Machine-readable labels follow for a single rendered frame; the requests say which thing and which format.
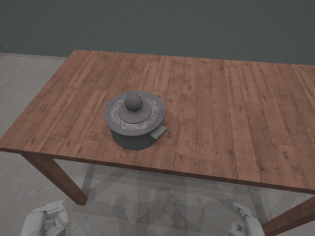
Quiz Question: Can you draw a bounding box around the left robot hand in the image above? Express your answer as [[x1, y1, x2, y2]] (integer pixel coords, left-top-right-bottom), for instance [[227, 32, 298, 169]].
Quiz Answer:
[[20, 200, 69, 236]]

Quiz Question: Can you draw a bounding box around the lid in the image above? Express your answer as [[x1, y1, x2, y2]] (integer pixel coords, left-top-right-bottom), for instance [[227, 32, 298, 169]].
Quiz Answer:
[[104, 90, 165, 138]]

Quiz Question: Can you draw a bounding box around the right robot hand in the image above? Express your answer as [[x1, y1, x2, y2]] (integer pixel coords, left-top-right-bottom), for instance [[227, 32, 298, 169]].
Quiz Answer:
[[228, 203, 266, 236]]

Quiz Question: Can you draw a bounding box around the knob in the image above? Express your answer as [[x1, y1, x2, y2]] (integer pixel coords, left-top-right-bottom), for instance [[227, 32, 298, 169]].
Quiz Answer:
[[124, 93, 143, 112]]

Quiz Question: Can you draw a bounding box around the pot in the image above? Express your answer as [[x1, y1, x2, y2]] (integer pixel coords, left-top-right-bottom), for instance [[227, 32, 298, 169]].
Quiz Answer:
[[106, 101, 167, 150]]

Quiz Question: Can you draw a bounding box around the table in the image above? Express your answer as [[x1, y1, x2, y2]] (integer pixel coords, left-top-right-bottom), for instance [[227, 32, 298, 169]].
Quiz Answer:
[[0, 49, 315, 236]]

